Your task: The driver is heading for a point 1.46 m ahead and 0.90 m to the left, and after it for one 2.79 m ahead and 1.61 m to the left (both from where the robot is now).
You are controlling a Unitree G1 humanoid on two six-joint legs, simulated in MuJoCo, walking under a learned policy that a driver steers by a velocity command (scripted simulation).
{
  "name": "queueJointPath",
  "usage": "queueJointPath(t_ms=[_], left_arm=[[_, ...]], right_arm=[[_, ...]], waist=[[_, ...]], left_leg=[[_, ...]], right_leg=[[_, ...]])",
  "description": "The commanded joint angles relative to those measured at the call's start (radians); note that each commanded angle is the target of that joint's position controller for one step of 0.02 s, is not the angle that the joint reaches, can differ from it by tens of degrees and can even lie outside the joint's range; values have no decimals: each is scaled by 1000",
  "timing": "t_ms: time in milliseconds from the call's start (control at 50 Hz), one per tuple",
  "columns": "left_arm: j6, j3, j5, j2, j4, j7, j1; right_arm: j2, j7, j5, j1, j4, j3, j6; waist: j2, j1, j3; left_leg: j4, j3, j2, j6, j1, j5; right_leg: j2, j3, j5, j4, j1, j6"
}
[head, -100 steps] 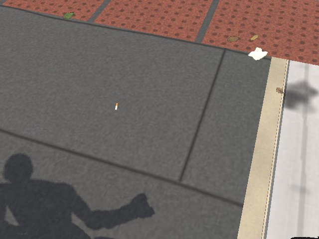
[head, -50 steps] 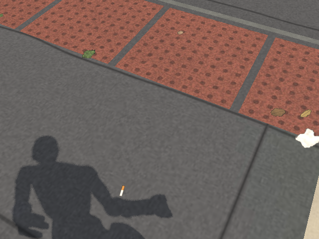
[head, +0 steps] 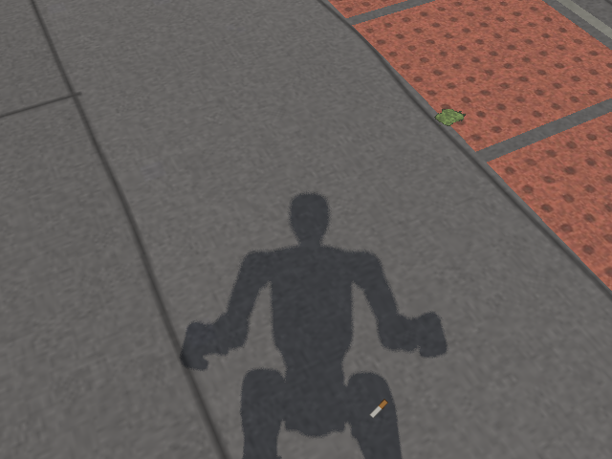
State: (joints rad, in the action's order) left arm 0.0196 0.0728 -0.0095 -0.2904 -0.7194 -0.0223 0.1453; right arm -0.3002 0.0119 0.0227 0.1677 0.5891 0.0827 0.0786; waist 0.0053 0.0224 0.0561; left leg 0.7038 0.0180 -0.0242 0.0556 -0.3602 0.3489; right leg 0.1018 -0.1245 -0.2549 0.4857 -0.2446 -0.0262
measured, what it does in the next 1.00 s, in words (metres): steps to the left, turning left: left foot, then right foot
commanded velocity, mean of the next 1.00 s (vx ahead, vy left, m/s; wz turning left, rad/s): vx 0.21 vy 0.00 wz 0.60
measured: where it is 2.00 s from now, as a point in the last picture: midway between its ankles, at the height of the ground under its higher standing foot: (100, 383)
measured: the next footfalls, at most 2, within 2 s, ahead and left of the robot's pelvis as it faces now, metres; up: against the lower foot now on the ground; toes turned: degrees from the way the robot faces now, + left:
left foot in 0.04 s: +0.04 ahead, +0.13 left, +0.00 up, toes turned +3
right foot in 0.48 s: +0.09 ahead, -0.09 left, +0.00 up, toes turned +22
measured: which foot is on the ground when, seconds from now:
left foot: up 0.00-0.02, down 0.04-0.48, up 0.50-0.94, down 0.96-1.00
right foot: down 0.00-0.04, up 0.06-0.46, down 0.48-0.96, up 0.98-1.00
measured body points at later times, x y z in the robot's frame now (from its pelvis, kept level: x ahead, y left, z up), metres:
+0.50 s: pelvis +0.01 +0.01 -0.01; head +0.03 +0.01 +0.44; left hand +0.09 +0.33 -0.09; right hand +0.25 -0.21 -0.09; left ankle +0.00 +0.12 -0.74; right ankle +0.05 -0.10 -0.74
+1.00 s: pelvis +0.14 +0.15 -0.03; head +0.18 +0.18 +0.42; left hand -0.02 +0.40 -0.15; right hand +0.48 +0.07 -0.09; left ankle +0.16 +0.27 -0.74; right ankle +0.06 -0.09 -0.70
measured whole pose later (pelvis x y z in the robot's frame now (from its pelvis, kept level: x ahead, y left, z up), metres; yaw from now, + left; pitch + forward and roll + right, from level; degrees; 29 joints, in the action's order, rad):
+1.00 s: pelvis +0.14 +0.15 -0.03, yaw +36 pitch +2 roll -1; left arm -0.05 0.08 -0.01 -0.33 -0.79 -0.01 0.37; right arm -0.31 0.04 0.03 0.08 0.57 0.07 -0.02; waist 0.00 0.07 0.06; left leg 0.67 0.04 0.02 -0.07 -0.52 0.18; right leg 0.13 -0.12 -0.50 0.80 -0.08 -0.06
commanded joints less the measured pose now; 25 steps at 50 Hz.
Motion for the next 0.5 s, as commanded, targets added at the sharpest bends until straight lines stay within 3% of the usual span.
queueJointPath(t_ms=[20,40,60,80,100,120,140,160,200,280,360,420,460,480,500], left_arm=[[-15,53,-25,-179,36,2,3],[-19,42,-6,-134,20,7,52],[-22,11,58,-57,73,14,33],[-27,27,37,-114,99,3,-70],[-23,38,11,-146,98,-3,-95],[-20,43,8,-147,88,-9,-82],[-16,46,17,-148,73,-17,-71],[-14,48,23,-148,70,-19,-52],[-17,45,19,-129,62,-13,-22],[-21,29,15,-95,75,-8,-57],[-31,29,8,-102,86,5,-68],[-46,34,-6,-113,93,20,-48],[-62,39,-14,-101,77,26,18],[-69,48,-8,-126,64,21,75],[-72,60,16,-193,54,13,167]], right_arm=[[-106,3,-2,62,-55,43,-11],[-166,-8,-1,104,-50,63,-14],[-289,-25,-10,112,-77,83,-20],[-256,-12,-49,136,-82,71,-46],[-227,-8,-50,99,-71,59,-65],[-200,-14,-31,43,-64,53,-72],[-172,-21,-14,3,-68,42,-70],[-167,-27,-9,-26,-72,36,-65],[-159,-37,-19,-33,-73,29,-60],[-176,-46,-15,-13,-61,35,-56],[-194,-38,-16,-21,-62,42,-47],[-186,-30,-3,-16,-58,38,-45],[-171,-30,4,-41,-57,29,-45],[-134,-34,3,-34,-57,18,-50],[-61,-35,-1,-19,-68,-2,-54]], waist=[[150,-36,-139],[-4,-36,-162],[-348,-6,-163],[-261,-101,-230],[-178,-82,-179],[-146,-51,-141],[-125,-37,-129],[-134,-18,-126],[-139,-5,-153],[-144,-28,-145],[-164,-41,-130],[-172,-41,-132],[-163,14,-105],[-115,38,-115],[74,49,-159]], left_leg=[[-277,52,49,-76,153,-183],[-330,-89,-29,-124,328,-419],[-291,-465,-304,-277,470,-848],[-326,-537,-373,-427,378,-780],[-344,-446,-312,-393,339,-674],[-346,-380,-250,-332,305,-577],[-346,-351,-214,-293,286,-531],[-347,-330,-191,-285,243,-555],[-351,-316,-166,-287,222,-548],[-342,-360,-147,-283,228,-419],[-330,-448,-142,-289,169,-330],[-364,-529,-113,-283,123,32],[-344,-539,-61,-246,25,207],[-262,-495,-14,-198,-83,271],[18,-321,91,-123,-249,326]], right_leg=[[183,101,340,14,84,139],[119,15,160,185,-66,53],[-25,-34,-408,503,-389,-51],[-75,136,-453,672,-436,-59],[-55,171,-376,727,-446,-48],[-44,183,-283,705,-453,-39],[-39,190,-221,678,-448,-41],[-51,186,-169,677,-409,-50],[-78,178,-107,653,-358,-60],[-100,192,-79,429,-319,-68],[-128,203,-112,281,-221,-55],[-144,190,-116,154,-128,-22],[-143,171,-22,-39,36,16],[-72,221,-19,-97,180,51],[141,456,-223,-171,327,133]])
Velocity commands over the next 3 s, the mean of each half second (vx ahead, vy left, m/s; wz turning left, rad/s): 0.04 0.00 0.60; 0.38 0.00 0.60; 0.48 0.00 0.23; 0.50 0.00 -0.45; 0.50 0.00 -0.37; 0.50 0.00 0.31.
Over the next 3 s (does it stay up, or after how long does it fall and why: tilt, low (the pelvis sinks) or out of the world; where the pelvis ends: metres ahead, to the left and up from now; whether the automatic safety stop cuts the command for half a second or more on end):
stays up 1.13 0.67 -0.02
